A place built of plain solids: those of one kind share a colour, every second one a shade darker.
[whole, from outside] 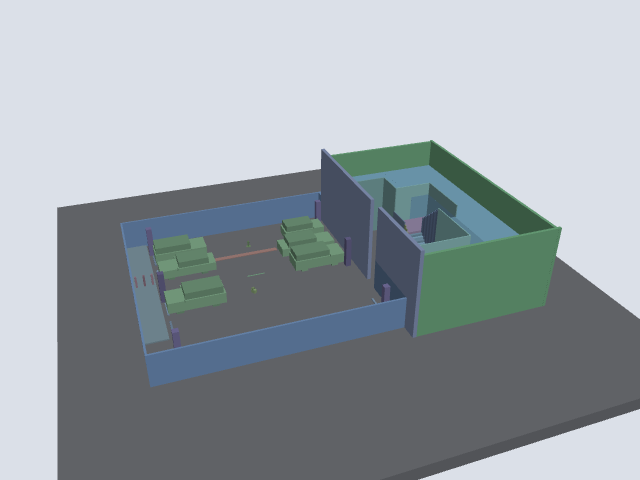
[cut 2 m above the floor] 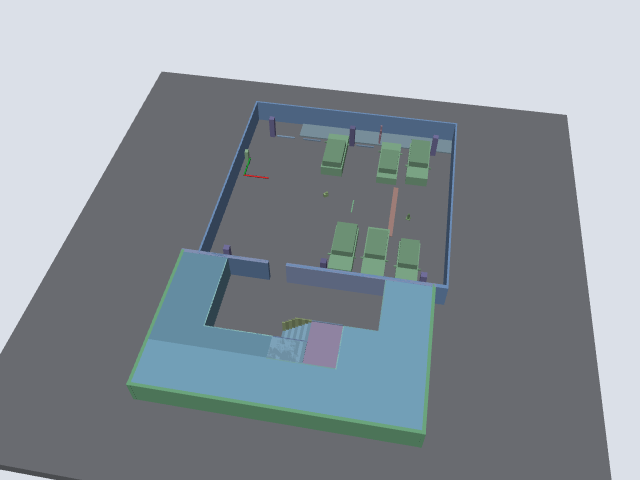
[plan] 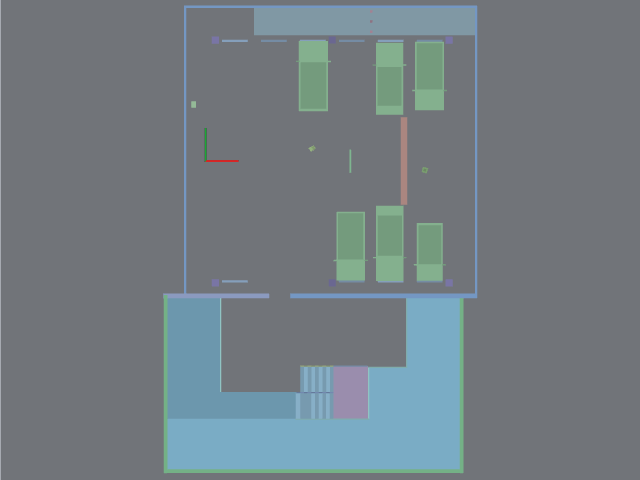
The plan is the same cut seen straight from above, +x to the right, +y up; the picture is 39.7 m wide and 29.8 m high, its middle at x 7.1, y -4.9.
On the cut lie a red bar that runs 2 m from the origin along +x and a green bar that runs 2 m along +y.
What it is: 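The pedestrian entrance of an underground car park of the 2000s; a paved forecourt at street level 4.09 m over the deck; an open stair well of 21 risers of 0.195 m and treads of 0.230 m, 1.57 m wide, a U of two flights side by side, between them the upper flight's cheek wall with its guard, with a half landing, along the facade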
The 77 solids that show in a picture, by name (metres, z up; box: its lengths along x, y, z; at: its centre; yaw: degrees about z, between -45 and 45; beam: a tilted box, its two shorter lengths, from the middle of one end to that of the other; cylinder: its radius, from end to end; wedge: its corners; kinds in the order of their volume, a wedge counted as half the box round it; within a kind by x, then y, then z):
{
 "paving_1": {"box": [3.35, 1.59, 4.14], "at": [-0.7, -13.55, 2.02]},
 "paving_2": {"box": [3.35, 4.26, 4.14], "at": [-0.7, -10.64, 2.02]},
 "paving_3": {"box": [8.02, 1.66, 4.14], "at": [1.63, -15.16, 2.02]},
 "paving_4": {"box": [18.16, 3.16, 4.14], "at": [6.7, -17.57, 2.02]},
 "paving_5": {"box": [5.71, 1.67, 4.14], "at": [12.93, -15.16, 2.02]},
 "paving_6": {"box": [5.71, 1.58, 4.14], "at": [12.93, -13.55, 2.02]},
 "paving_7": {"box": [3.35, 4.26, 4.14], "at": [14.11, -10.64, 2.02]},
 "stair_step_1": {"box": [0.28, 1.59, 3.95], "at": [5.73, -15.2, 1.93]},
 "stair_step_2": {"box": [0.97, 1.59, 3.37], "at": [6.08, -15.2, 1.63]},
 "stair_step_3": {"box": [1.2, 1.59, 3.17], "at": [6.19, -15.2, 1.53]},
 "stair_step_4": {"box": [1.43, 1.59, 2.98], "at": [6.31, -15.2, 1.44]},
 "stair_step_5": {"box": [1.66, 1.59, 2.78], "at": [6.42, -15.2, 1.34]},
 "stair_step_6": {"box": [1.89, 1.59, 2.58], "at": [6.54, -15.2, 1.24]},
 "stair_step_7": {"box": [2.12, 1.59, 2.39], "at": [6.65, -15.2, 1.15]},
 "stair_step_8": {"box": [2.35, 1.59, 2.19], "at": [6.77, -15.2, 1.05]},
 "stair_step_9": {"box": [4.25, 1.59, 0.24], "at": [8.0, -13.55, 0.07]},
 "stair_step_10": {"box": [4.02, 1.59, 0.44], "at": [8.11, -13.55, 0.17]},
 "stair_step_11": {"box": [3.79, 1.59, 0.64], "at": [8.23, -13.55, 0.27]},
 "stair_step_12": {"box": [3.56, 1.59, 0.83], "at": [8.34, -13.55, 0.36]},
 "stair_step_13": {"box": [3.33, 1.59, 1.02], "at": [8.46, -13.55, 0.46]},
 "stair_step_14": {"box": [3.1, 1.59, 1.22], "at": [8.57, -13.55, 0.56]},
 "stair_step_15": {"box": [2.87, 1.59, 1.42], "at": [8.69, -13.55, 0.66]},
 "stair_step_16": {"box": [2.64, 1.59, 1.61], "at": [8.8, -13.55, 0.76]},
 "stair_step_17": {"box": [2.41, 1.59, 1.8], "at": [8.92, -13.55, 0.85]},
 "boundary_1": {"box": [0.23, 11.06, 6.74], "at": [-2.48, -13.85, 3.32]},
 "boundary_2": {"box": [18.62, 0.23, 6.58], "at": [6.7, -19.25, 3.24]},
 "boundary_3": {"box": [0.23, 11.06, 6.5], "at": [15.89, -13.85, 3.2]},
 "car_1": {"box": [1.61, 2.89, 0.56], "at": [6.69, 4.69, 1.32]},
 "car_2": {"box": [1.81, 4.37, 0.86], "at": [6.69, 5.28, 0.61]},
 "car_3": {"box": [1.78, 4.27, 0.84], "at": [9.01, -5.28, 0.6]},
 "car_4": {"box": [1.58, 2.88, 0.53], "at": [9.01, -4.67, 1.29]},
 "car_5": {"box": [1.5, 2.41, 0.52], "at": [11.42, 4.64, 1.14]},
 "car_6": {"box": [1.7, 4.48, 0.7], "at": [11.42, 5.12, 0.53]},
 "car_7": {"box": [1.71, 4.67, 0.71], "at": [11.43, -5.12, 0.54]},
 "car_8": {"box": [1.51, 2.5, 0.51], "at": [11.43, -4.63, 1.15]},
 "car_9": {"box": [1.8, 4.26, 0.88], "at": [13.9, 5.28, 0.62]},
 "car_10": {"box": [1.6, 2.88, 0.54], "at": [13.9, 5.88, 1.33]},
 "car_11": {"box": [1.61, 3.58, 0.77], "at": [13.92, -5.64, 0.57]},
 "car_12": {"box": [1.41, 2.42, 0.52], "at": [13.92, -5.19, 1.21]},
 "facade_1": {"box": [6.58, 0.3, 7.17], "at": [0.66, -8.37, 3.53]},
 "facade_2": {"box": [10.78, 0.3, 7.17], "at": [10.64, -8.37, 3.53]},
 "wall_1": {"box": [0.15, 18.02, 2.6], "at": [-1.27, 0.65, 1.25]},
 "wall_2": {"box": [5.3, 0.3, 2.6], "at": [1.3, -8.37, 1.25]},
 "wall_3": {"box": [18.22, 0.15, 2.6], "at": [7.76, 9.58, 1.25]},
 "wall_4": {"box": [11.62, 0.3, 2.6], "at": [11.06, -8.37, 1.25]},
 "wall_5": {"box": [0.15, 18.02, 2.6], "at": [16.8, 0.65, 1.25]},
 "stair_landing_1": {"box": [2.18, 3.24, 2.0], "at": [9.03, -14.38, 0.95]},
 "rim_guard_1": {"box": [0.08, 5.9, 5.22], "at": [0.93, -11.46, 2.56]},
 "rim_guard_2": {"box": [4.75, 0.08, 5.22], "at": [3.27, -14.38, 2.56]},
 "rim_guard_3": {"box": [4.59, 0.08, 5.22], "at": [7.86, -16.02, 2.56]},
 "rim_guard_4": {"box": [0.08, 3.3, 5.22], "at": [10.11, -14.41, 2.56]},
 "rim_guard_5": {"box": [2.44, 0.08, 5.22], "at": [11.29, -12.8, 2.56]},
 "rim_guard_6": {"box": [0.08, 4.33, 5.22], "at": [12.47, -10.68, 2.56]},
 "walkway_1": {"box": [13.72, 1.69, 0.16], "at": [9.86, 8.66, 0.03]},
 "column_1": {"box": [0.45, 0.45, 2.57], "at": [0.6, -7.57, 1.24]},
 "column_2": {"box": [0.45, 0.45, 2.57], "at": [0.6, 7.51, 1.24]},
 "column_3": {"box": [0.45, 0.45, 2.57], "at": [7.86, -7.57, 1.24]},
 "column_4": {"box": [0.45, 0.45, 2.57], "at": [7.86, 7.51, 1.24]},
 "column_5": {"box": [0.45, 0.45, 2.57], "at": [15.12, -7.57, 1.24]},
 "column_6": {"box": [0.45, 0.45, 2.57], "at": [15.12, 7.51, 1.24]},
 "guard_landing_1": {"box": [2.13, 0.08, 3.08], "at": [9.01, -12.72, 1.49]},
 "guard_upper_1": {"box": [0.24, 0.08, 4.98], "at": [5.75, -14.38, 2.44]},
 "guard_upper_2": {"box": [0.24, 0.08, 4.79], "at": [5.98, -14.38, 2.34]},
 "guard_upper_3": {"box": [0.24, 0.08, 4.59], "at": [6.21, -14.38, 2.25]},
 "guard_upper_4": {"box": [0.24, 0.08, 4.39], "at": [6.44, -14.38, 2.15]},
 "guard_upper_5": {"box": [0.24, 0.08, 4.2], "at": [6.67, -14.38, 2.05]},
 "guard_upper_6": {"box": [0.24, 0.08, 4.0], "at": [6.9, -14.38, 1.95]},
 "wheelstop_1": {"box": [1.6, 0.15, 0.15], "at": [1.81, -7.46, 0.03]},
 "wheelstop_2": {"box": [1.6, 0.15, 0.15], "at": [1.81, 7.46, 0.03]},
 "wheelstop_3": {"box": [1.6, 0.15, 0.15], "at": [4.23, 7.46, 0.03]},
 "wheelstop_4": {"box": [1.6, 0.15, 0.15], "at": [9.07, -7.46, 0.03]},
 "wheelstop_5": {"box": [1.6, 0.15, 0.15], "at": [9.07, 7.46, 0.03]},
 "wheelstop_6": {"box": [1.6, 0.15, 0.15], "at": [11.49, 7.46, 0.03]},
 "wheelstop_7": {"box": [1.6, 0.15, 0.15], "at": [13.91, 7.46, 0.03]},
 "hump_1": {"box": [0.41, 5.43, 0.11], "at": [12.32, 0.0, 0.01]},
 "pay_station_1": {"box": [0.3, 0.4, 1.5], "at": [-0.75, 3.52, 0.7]},
 "cable_cover_1": {"box": [0.11, 1.44, 0.07], "at": [8.98, 0.0, -0.02]}
}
